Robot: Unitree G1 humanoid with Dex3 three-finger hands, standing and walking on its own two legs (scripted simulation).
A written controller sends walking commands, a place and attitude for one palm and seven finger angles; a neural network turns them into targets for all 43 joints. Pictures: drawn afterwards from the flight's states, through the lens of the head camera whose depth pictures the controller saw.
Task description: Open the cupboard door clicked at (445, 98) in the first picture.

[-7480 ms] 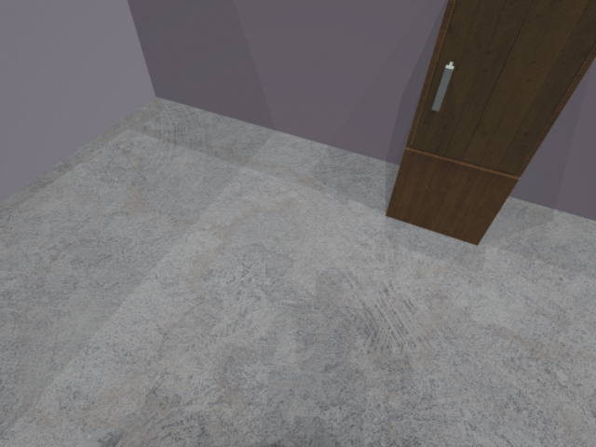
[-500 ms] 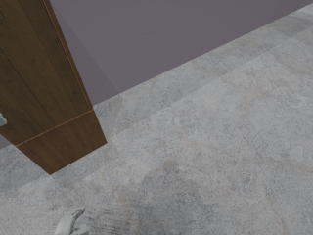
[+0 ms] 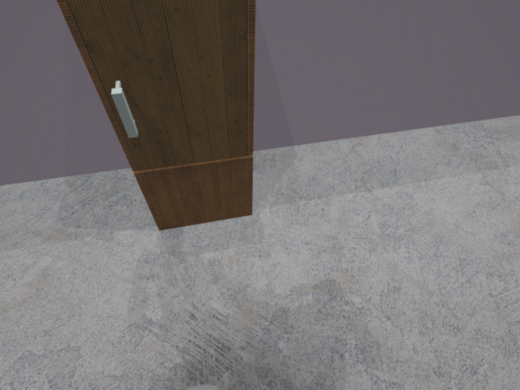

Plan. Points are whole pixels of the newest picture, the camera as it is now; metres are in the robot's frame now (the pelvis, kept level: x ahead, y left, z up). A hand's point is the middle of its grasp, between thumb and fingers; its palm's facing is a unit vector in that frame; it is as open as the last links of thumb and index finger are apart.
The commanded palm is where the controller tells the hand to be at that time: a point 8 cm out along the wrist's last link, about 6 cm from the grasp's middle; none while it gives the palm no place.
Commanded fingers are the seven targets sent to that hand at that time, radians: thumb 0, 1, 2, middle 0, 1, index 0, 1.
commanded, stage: turn to face it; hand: left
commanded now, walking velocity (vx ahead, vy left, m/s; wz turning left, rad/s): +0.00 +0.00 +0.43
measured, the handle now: (125, 109) +0.75 +0.42 -0.07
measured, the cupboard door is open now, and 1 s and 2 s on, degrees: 0 0 0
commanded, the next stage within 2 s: take the last steps up to it in 0.48 s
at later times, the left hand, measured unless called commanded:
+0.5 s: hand out of the picture +0.07 +0.22 -0.14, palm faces +0.17 -0.95 -0.25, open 7.4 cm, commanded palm none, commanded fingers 0.00 0.90 0.90 -0.20 -0.30 -0.20 -0.30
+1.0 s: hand out of the picture -0.12 +0.18 -0.16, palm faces +0.38 -0.91 -0.17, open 7.4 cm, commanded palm none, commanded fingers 0.00 0.90 0.90 -0.20 -0.30 -0.20 -0.30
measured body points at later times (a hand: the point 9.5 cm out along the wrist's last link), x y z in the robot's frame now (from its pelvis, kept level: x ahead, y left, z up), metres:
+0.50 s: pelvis -0.01 +0.01 +0.01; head +0.01 +0.01 +0.46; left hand +0.06 +0.27 -0.12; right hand +0.08 -0.22 -0.14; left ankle +0.01 +0.11 -0.73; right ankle +0.00 -0.12 -0.70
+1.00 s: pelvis +0.01 +0.04 +0.01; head +0.01 +0.05 +0.46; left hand -0.13 +0.23 -0.14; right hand +0.13 -0.19 -0.13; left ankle -0.02 +0.16 -0.72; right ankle +0.00 -0.11 -0.73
